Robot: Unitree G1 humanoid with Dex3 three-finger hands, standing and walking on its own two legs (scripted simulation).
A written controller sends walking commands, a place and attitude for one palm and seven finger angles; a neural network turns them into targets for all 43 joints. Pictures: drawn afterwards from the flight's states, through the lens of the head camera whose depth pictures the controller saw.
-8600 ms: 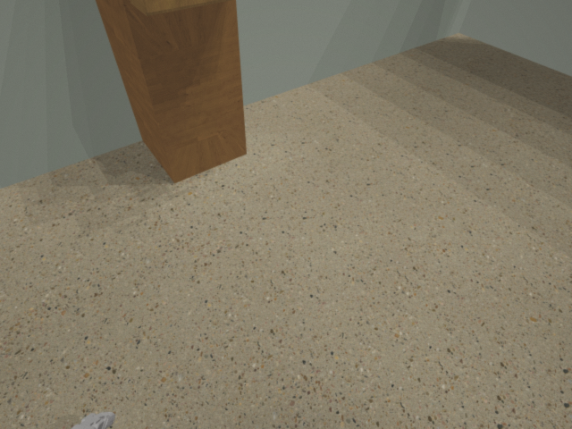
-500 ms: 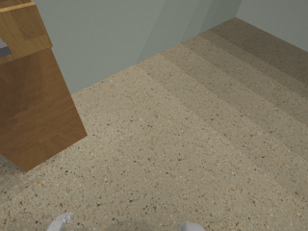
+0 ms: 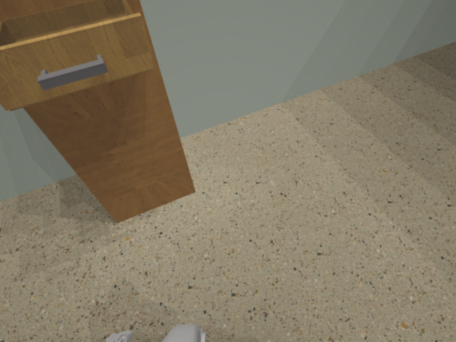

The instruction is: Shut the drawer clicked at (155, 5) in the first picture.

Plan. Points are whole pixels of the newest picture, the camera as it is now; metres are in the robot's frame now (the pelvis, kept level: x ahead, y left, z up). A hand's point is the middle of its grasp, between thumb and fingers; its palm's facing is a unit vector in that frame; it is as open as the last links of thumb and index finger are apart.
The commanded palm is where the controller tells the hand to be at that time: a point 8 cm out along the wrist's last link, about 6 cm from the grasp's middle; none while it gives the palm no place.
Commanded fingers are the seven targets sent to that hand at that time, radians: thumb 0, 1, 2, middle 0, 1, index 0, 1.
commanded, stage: turn to face it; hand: left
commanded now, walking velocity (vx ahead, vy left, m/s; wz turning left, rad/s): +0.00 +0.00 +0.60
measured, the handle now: (73, 69) +0.67 +0.38 +0.14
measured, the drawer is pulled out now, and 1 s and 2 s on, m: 0.17 0.17 0.17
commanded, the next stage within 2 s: take the last steps up to it in 0.64 s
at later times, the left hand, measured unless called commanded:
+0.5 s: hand out of the picture -0.02 +0.30 -0.18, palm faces +0.29 -0.93 -0.24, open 7.4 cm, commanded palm none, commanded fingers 0.00 0.90 0.90 -0.20 -0.30 -0.20 -0.30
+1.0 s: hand out of the picture -0.03 +0.21 -0.15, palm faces +0.37 -0.89 -0.26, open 7.3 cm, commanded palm none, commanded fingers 0.00 0.90 0.90 -0.20 -0.30 -0.20 -0.30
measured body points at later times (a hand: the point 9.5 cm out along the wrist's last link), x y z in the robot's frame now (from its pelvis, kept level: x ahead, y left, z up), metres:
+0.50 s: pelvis -0.02 +0.07 +0.00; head +0.00 +0.11 +0.45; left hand -0.04 +0.35 -0.16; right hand +0.16 -0.14 -0.12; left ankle -0.03 +0.14 -0.74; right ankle +0.00 -0.10 -0.65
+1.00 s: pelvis +0.00 +0.03 +0.01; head +0.00 -0.01 +0.45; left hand -0.05 +0.26 -0.13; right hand +0.07 -0.21 -0.17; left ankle -0.05 +0.17 -0.66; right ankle +0.00 -0.07 -0.74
